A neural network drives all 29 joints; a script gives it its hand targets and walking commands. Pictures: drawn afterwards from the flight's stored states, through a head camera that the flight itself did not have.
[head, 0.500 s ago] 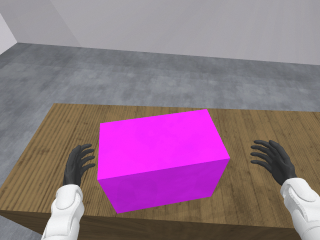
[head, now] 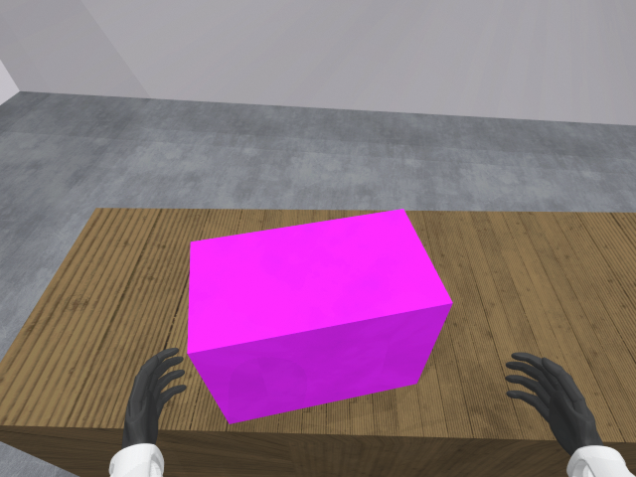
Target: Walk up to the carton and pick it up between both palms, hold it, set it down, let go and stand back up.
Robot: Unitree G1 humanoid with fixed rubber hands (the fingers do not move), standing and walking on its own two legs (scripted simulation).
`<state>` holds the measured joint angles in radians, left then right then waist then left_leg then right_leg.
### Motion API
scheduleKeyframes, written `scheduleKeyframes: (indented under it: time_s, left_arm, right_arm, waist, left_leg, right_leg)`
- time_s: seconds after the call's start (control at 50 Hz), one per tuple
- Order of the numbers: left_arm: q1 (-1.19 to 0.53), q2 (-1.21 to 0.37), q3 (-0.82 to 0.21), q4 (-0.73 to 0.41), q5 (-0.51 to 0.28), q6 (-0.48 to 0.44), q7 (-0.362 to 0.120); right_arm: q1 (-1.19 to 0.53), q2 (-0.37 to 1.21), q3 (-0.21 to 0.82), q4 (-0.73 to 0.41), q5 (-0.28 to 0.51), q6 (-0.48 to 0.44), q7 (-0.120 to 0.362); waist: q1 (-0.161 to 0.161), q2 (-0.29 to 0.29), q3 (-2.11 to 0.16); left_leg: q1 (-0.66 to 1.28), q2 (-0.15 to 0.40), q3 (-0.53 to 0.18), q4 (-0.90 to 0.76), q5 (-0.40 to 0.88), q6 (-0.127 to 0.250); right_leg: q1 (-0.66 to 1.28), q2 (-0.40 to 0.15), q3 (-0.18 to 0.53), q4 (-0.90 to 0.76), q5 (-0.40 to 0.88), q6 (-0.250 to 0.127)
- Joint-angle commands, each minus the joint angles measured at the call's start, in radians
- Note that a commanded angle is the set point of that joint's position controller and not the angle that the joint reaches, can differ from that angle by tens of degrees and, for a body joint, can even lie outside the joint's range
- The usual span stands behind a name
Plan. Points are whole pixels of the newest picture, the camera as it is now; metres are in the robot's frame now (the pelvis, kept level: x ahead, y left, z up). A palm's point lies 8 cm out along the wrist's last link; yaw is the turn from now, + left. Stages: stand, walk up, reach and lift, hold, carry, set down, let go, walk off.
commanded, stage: set down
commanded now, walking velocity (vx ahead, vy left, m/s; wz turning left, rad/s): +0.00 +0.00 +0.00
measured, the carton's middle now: (314, 319) +0.37 +0.06 -0.04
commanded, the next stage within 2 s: let go in 1.56 s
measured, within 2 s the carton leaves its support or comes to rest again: neither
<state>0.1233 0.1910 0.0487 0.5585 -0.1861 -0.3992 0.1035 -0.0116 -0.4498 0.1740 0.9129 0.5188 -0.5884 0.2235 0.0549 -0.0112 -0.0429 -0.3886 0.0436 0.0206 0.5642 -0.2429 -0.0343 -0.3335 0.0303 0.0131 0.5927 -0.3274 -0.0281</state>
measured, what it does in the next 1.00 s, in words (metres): stands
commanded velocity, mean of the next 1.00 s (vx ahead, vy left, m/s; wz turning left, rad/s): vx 0.00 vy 0.00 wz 0.00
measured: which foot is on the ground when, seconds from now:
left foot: down 0.00-1.00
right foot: down 0.00-1.00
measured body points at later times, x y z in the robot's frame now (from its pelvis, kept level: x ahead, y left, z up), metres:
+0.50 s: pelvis +0.01 +0.00 +0.00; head +0.02 +0.00 +0.45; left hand +0.20 +0.26 -0.04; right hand +0.21 -0.25 -0.05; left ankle +0.03 +0.14 -0.73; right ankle -0.02 -0.10 -0.73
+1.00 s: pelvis +0.03 +0.00 +0.02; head +0.03 +0.01 +0.47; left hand +0.19 +0.26 -0.05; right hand +0.21 -0.22 -0.06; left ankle +0.03 +0.14 -0.73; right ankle -0.02 -0.10 -0.73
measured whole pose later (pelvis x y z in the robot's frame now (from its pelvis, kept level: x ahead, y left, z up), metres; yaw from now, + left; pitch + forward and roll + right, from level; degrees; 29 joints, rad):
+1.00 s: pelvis +0.03 +0.00 +0.02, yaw -1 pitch -2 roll +0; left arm 0.24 0.23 0.06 0.56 -0.08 -0.14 0.01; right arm 0.15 -0.25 0.09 0.83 0.16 -0.41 0.06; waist 0.03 -0.02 0.03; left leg -0.12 0.04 0.03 0.34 -0.19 -0.03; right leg -0.05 0.03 0.03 0.34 -0.25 -0.02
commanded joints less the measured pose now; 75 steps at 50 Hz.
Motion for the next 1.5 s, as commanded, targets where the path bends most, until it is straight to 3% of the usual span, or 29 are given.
scheduleKeyframes:
  time_s: [0.0,0.12,0.14,0.32,0.38,0.42,0.44,0.5,0.56,0.66,0.74,0.8,0.92,1.0,1.02,1.14,1.22,1.3,1.4,1.48]
  left_arm:
    - [-0.073,0.110,0.033,-0.120,0.005,-0.051,0.002]
    - [-0.069,0.095,0.004,-0.075,-0.001,-0.053,0.002]
    - [-0.060,0.098,0.007,-0.089,-0.002,-0.054,0.004]
    - [-0.028,0.133,0.034,-0.019,0.008,-0.054,-0.031]
    - [-0.004,0.148,0.044,-0.056,0.020,-0.048,-0.037]
    - [0.014,0.127,0.040,-0.069,0.030,-0.028,-0.036]
    - [0.014,0.127,0.037,-0.054,0.028,-0.018,-0.040]
    - [-0.007,0.127,0.020,-0.035,0.010,0.017,-0.045]
    - [0.006,0.138,0.021,-0.071,0.015,0.033,-0.041]
    - [0.031,0.140,0.041,-0.051,0.050,0.088,-0.059]
    - [0.054,0.140,0.055,-0.076,0.079,0.131,-0.069]
    - [0.067,0.142,0.064,-0.060,0.088,0.167,-0.082]
    - [0.056,0.141,0.052,-0.102,0.099,0.227,-0.093]
    - [0.071,0.144,0.057,-0.113,0.129,0.274,-0.100]
    - [0.078,0.131,0.043,-0.098,0.123,0.286,-0.107]
    - [0.054,0.119,0.029,-0.143,0.153,0.354,-0.096]
    - [0.052,0.118,0.025,-0.131,0.163,0.396,-0.103]
    - [0.027,0.130,0.031,-0.128,0.183,0.424,-0.110]
    - [-0.005,0.116,0.006,-0.134,0.186,0.459,-0.100]
    - [-0.010,0.119,0.002,-0.115,0.185,0.474,-0.099]
  right_arm:
    - [-0.117,-0.182,-0.045,-0.069,0.014,-0.059,0.001]
    - [-0.096,-0.163,-0.051,-0.025,-0.013,-0.062,0.010]
    - [-0.089,-0.156,-0.044,-0.058,-0.011,-0.063,0.011]
    - [-0.039,-0.107,-0.025,-0.046,-0.068,-0.072,-0.042]
    - [-0.005,-0.091,-0.029,-0.048,-0.071,-0.077,-0.053]
    - [0.009,-0.090,-0.042,-0.029,-0.089,-0.071,-0.054]
    - [-0.004,-0.082,-0.039,-0.050,-0.110,-0.063,-0.058]
    - [-0.010,-0.060,-0.051,-0.065,-0.143,-0.022,-0.066]
    - [0.011,-0.044,-0.061,-0.104,-0.173,-0.007,-0.075]
    - [0.038,-0.006,-0.075,-0.087,-0.223,0.034,-0.101]
    - [0.065,0.015,-0.078,-0.088,-0.247,0.061,-0.116]
    - [0.068,0.044,-0.079,-0.131,-0.290,0.095,-0.137]
    - [0.087,0.084,-0.119,-0.173,-0.348,0.146,-0.165]
    - [0.113,0.096,-0.123,-0.171,-0.374,0.186,-0.178]
    - [0.104,0.101,-0.127,-0.182,-0.388,0.193,-0.181]
    - [0.101,0.118,-0.157,-0.185,-0.420,0.246,-0.185]
    - [0.111,0.137,-0.173,-0.201,-0.467,0.274,-0.200]
    - [0.104,0.161,-0.168,-0.191,-0.480,0.296,-0.219]
    - [0.080,0.166,-0.184,-0.200,-0.489,0.317,-0.218]
    - [0.084,0.164,-0.201,-0.218,-0.522,0.324,-0.219]
  waist:
    - [0.006,-0.027,-0.158]
    - [-0.008,-0.031,-0.105]
    - [0.003,-0.030,-0.124]
    - [-0.014,-0.073,-0.116]
    - [-0.002,-0.013,-0.121]
    - [-0.017,0.004,-0.107]
    - [-0.018,-0.030,-0.086]
    - [-0.017,-0.039,-0.042]
    - [-0.011,-0.019,-0.075]
    - [-0.021,-0.028,-0.057]
    - [-0.020,0.002,-0.043]
    - [-0.023,-0.030,-0.022]
    - [-0.023,0.003,-0.008]
    - [-0.026,0.014,0.005]
    - [-0.034,-0.008,0.006]
    - [-0.031,0.037,0.014]
    - [-0.047,-0.001,-0.004]
    - [-0.042,0.023,0.027]
    - [-0.043,0.048,0.024]
    - [-0.053,0.005,0.012]
  left_leg:
    - [0.219,-0.065,0.019,-0.008,0.229,0.011]
    - [0.217,-0.057,0.018,-0.021,0.141,0.018]
    - [0.221,-0.057,0.020,-0.021,0.135,0.019]
    - [0.230,-0.071,0.034,-0.020,0.180,0.026]
    - [0.269,-0.064,0.031,-0.032,0.242,0.010]
    - [0.301,-0.059,0.032,-0.047,0.252,0.003]
    - [0.285,-0.062,0.033,-0.047,0.231,0.010]
    - [0.295,-0.056,0.033,-0.081,0.162,0.017]
    - [0.326,-0.051,0.036,-0.078,0.247,0.011]
    - [0.377,-0.052,0.039,-0.118,0.281,0.014]
    - [0.412,-0.049,0.036,-0.153,0.330,0.009]
    - [0.426,-0.057,0.042,-0.171,0.313,0.022]
    - [0.467,-0.047,0.044,-0.198,0.317,0.013]
    - [0.501,-0.049,0.047,-0.197,0.370,0.009]
    - [0.502,-0.046,0.043,-0.200,0.369,0.012]
    - [0.515,-0.032,0.037,-0.208,0.373,0.003]
    - [0.515,-0.041,0.043,-0.205,0.352,0.010]
    - [0.506,-0.045,0.043,-0.201,0.364,0.001]
    - [0.525,-0.035,0.041,-0.208,0.319,0.000]
    - [0.522,-0.041,0.039,-0.201,0.315,-0.001]
  right_leg:
    - [-0.078,0.016,0.018,-0.123,0.155,-0.001]
    - [-0.117,0.014,0.014,-0.132,0.053,-0.011]
    - [-0.123,0.007,0.019,-0.139,0.035,-0.012]
    - [-0.062,-0.010,0.035,-0.138,0.207,0.015]
    - [-0.030,-0.001,0.027,-0.137,0.254,0.014]
    - [-0.030,0.004,0.022,-0.161,0.231,0.004]
    - [-0.030,0.001,0.021,-0.167,0.217,0.008]
    - [-0.054,-0.001,0.013,-0.194,0.114,0.000]
    - [-0.018,-0.002,0.013,-0.204,0.217,0.002]
    - [0.029,-0.004,0.011,-0.235,0.287,0.009]
    - [0.073,-0.003,0.005,-0.272,0.316,0.003]
    - [0.097,-0.015,0.010,-0.299,0.342,0.017]
    - [0.095,-0.013,-0.004,-0.336,0.285,0.009]
    - [0.093,-0.016,-0.006,-0.356,0.312,0.008]
    - [0.094,-0.011,-0.013,-0.360,0.312,0.010]
    - [0.079,-0.003,-0.029,-0.367,0.266,-0.001]
    - [0.106,-0.005,-0.031,-0.365,0.292,0.013]
    - [0.102,-0.007,-0.039,-0.358,0.312,0.021]
    - [0.081,-0.005,-0.049,-0.356,0.241,0.016]
    - [0.087,-0.010,-0.050,-0.347,0.293,0.029]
